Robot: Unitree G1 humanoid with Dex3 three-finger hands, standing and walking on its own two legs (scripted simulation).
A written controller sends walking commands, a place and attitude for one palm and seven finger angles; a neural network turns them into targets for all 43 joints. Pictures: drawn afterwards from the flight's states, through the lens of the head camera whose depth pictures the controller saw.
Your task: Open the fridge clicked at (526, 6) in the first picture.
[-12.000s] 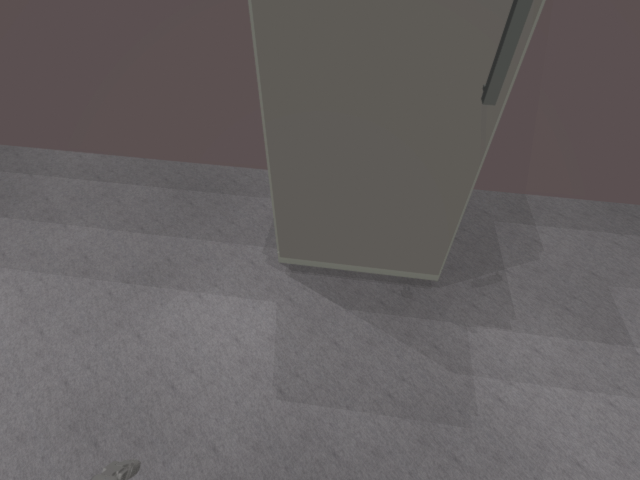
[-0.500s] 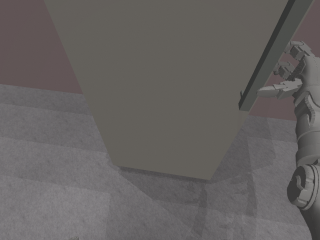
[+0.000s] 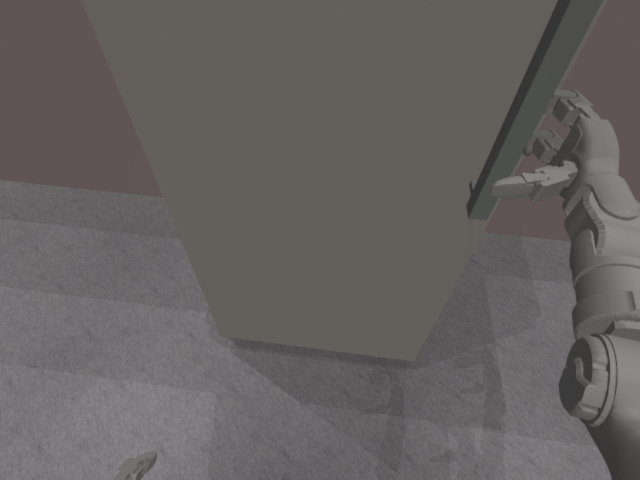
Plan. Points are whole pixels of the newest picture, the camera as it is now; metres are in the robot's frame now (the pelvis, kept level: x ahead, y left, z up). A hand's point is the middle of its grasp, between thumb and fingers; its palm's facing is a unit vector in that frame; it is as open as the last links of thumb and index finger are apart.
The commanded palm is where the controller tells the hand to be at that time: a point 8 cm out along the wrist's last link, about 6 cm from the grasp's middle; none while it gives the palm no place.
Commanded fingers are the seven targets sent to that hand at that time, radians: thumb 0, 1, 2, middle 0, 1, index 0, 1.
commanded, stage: slide the fingers in behind the handle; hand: right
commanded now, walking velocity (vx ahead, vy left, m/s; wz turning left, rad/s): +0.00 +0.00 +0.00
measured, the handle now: (524, 93) +0.53 -0.17 +0.23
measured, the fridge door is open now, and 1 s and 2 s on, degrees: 0 0 0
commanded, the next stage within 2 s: grip the handle and tug to test in 1.12 s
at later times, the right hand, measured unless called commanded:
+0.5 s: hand (501, 148) +0.48 -0.15 +0.18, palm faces +0.02 +1.00 +0.00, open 14.0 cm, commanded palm +0.45 -0.20 +0.19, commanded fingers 0.00 0.50 -0.30 0.30 1.20 0.30 1.20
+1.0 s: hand (497, 147) +0.48 -0.15 +0.19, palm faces +0.02 +1.00 -0.01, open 14.0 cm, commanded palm +0.45 -0.20 +0.19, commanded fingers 0.00 0.50 -0.30 0.30 1.20 0.30 1.20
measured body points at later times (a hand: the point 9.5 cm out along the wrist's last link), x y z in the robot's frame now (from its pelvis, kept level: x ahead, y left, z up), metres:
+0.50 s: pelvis +0.00 +0.00 +0.00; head +0.04 +0.01 +0.45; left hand +0.05 +0.27 -0.12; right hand +0.48 -0.21 +0.19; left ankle +0.03 +0.14 -0.73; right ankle -0.03 -0.13 -0.73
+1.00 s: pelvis +0.00 +0.00 +0.00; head +0.04 +0.01 +0.45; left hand +0.08 +0.26 -0.11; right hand +0.47 -0.20 +0.19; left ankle +0.03 +0.14 -0.73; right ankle -0.03 -0.13 -0.73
